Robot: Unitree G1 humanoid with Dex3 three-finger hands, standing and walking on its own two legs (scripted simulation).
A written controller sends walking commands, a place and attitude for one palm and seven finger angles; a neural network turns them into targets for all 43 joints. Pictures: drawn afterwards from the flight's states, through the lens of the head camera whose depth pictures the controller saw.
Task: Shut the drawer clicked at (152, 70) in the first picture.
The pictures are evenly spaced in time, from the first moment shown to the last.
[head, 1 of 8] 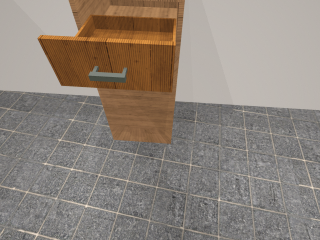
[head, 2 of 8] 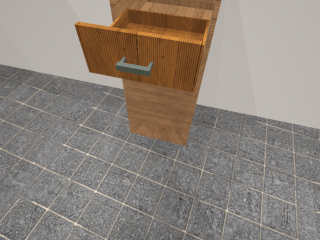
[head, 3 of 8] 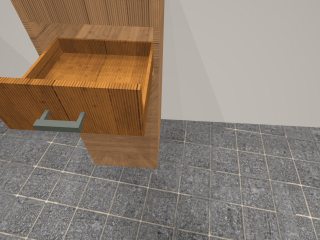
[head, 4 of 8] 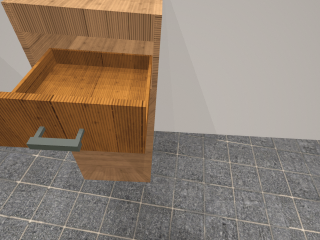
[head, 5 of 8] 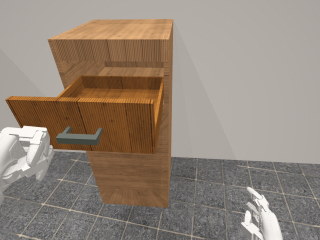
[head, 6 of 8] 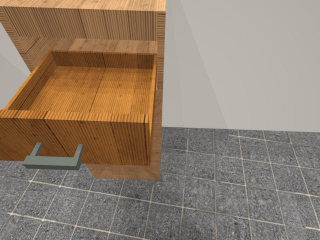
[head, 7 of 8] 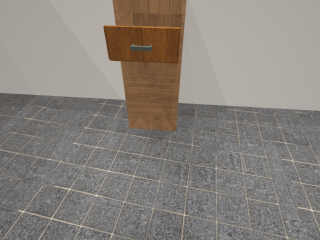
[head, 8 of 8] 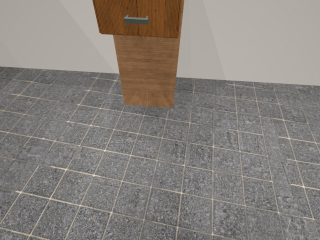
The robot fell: no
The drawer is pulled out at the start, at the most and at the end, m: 0.29 0.29 0.29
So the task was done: no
